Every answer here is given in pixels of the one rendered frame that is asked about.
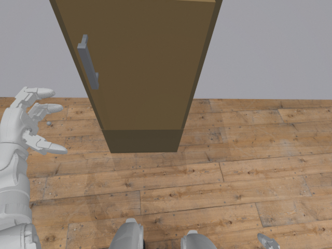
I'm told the handle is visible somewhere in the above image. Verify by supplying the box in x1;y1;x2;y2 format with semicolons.
77;34;99;89

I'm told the left robot thigh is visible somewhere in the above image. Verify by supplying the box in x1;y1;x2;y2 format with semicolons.
108;222;144;249

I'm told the left robot shin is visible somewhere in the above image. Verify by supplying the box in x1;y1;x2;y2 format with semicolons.
126;218;137;223

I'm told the cupboard door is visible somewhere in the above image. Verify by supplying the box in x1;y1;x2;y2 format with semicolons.
56;0;216;130

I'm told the left robot upper arm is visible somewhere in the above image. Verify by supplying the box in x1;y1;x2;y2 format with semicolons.
0;223;42;249

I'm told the left robot forearm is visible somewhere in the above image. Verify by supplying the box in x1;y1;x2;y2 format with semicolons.
0;142;32;230

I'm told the left robot hand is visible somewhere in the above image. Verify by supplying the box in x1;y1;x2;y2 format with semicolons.
0;87;67;155

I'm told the right robot hand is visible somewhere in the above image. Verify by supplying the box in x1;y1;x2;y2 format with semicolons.
257;233;280;249

